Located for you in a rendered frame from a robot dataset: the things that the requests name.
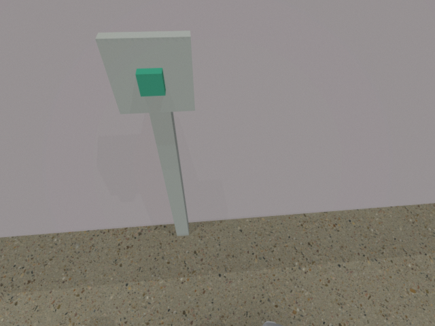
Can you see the button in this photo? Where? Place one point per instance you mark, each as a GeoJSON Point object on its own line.
{"type": "Point", "coordinates": [151, 82]}

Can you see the panel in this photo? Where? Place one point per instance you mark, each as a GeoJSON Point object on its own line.
{"type": "Point", "coordinates": [125, 52]}

